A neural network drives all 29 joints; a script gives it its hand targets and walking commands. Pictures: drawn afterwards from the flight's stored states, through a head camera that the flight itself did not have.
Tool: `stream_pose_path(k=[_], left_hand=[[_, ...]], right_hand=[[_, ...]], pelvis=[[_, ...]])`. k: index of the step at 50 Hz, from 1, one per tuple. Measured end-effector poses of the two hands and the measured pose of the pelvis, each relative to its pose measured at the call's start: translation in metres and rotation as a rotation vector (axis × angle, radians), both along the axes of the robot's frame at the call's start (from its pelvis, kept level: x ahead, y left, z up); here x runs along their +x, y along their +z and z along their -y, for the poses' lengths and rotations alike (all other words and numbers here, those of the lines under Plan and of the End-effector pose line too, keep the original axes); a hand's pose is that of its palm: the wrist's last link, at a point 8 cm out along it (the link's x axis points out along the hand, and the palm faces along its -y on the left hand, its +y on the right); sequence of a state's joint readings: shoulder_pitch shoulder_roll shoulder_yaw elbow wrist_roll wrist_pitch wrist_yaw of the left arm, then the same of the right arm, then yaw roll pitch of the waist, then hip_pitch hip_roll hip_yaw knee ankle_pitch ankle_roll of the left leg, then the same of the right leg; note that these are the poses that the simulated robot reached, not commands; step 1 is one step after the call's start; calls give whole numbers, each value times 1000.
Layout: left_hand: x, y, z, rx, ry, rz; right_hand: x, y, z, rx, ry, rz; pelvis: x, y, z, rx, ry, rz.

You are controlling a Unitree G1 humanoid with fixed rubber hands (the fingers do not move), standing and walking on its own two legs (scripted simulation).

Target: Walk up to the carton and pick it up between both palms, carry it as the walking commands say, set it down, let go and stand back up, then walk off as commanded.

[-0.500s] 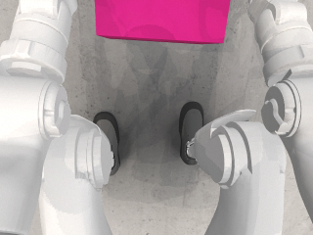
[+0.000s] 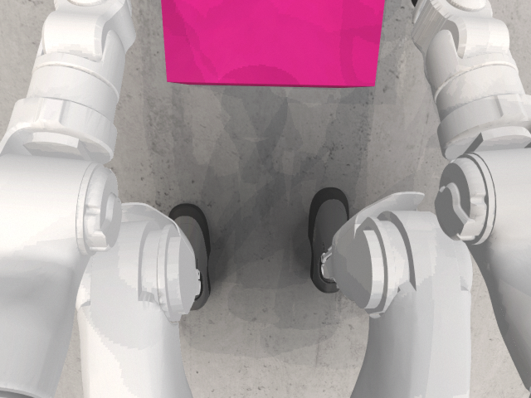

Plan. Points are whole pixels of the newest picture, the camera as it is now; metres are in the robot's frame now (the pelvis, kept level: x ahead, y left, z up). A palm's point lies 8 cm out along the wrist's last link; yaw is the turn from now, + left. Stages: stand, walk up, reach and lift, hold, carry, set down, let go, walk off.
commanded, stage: reach and lift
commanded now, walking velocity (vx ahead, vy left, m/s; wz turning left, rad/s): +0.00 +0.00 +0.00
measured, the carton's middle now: out of the picture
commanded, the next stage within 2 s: none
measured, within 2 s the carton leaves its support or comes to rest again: neither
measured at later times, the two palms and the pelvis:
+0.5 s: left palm out of the picture +0.56 +0.14 -0.12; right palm out of the picture +0.53 -0.20 -0.12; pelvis -0.01 +0.00 +0.02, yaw +0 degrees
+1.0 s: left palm out of the picture +0.55 +0.14 -0.05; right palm out of the picture +0.52 -0.19 -0.05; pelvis +0.00 +0.00 +0.06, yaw +0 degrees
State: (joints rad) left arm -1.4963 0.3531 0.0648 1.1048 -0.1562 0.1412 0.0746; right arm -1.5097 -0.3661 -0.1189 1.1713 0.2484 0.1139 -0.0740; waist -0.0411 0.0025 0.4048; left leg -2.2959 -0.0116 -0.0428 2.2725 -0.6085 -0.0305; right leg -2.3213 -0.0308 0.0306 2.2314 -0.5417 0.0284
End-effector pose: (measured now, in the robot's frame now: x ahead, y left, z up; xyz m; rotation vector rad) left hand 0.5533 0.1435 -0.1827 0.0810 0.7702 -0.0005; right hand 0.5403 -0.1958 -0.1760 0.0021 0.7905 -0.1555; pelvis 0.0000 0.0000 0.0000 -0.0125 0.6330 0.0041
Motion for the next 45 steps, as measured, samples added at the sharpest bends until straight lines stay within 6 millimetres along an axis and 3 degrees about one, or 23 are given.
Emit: stream_pose_path(k=[16, 36, 45], left_hand=[[8, 45, 6, 18, 8, 34], [6, 83, 6, 9, 21, 49], [1, 112, 4, -2, 37, 61]], right_hand=[[-7, 37, 3, 15, -36, 54], [-8, 79, 1, 12, -41, 83], [-15, 110, -2, 8, -54, 100]], pelvis=[[-11, 12, -3, 2, 2, -21], [-2, 36, -1, 6, 0, -110], [-2, 51, -3, 3, 5, -145]])
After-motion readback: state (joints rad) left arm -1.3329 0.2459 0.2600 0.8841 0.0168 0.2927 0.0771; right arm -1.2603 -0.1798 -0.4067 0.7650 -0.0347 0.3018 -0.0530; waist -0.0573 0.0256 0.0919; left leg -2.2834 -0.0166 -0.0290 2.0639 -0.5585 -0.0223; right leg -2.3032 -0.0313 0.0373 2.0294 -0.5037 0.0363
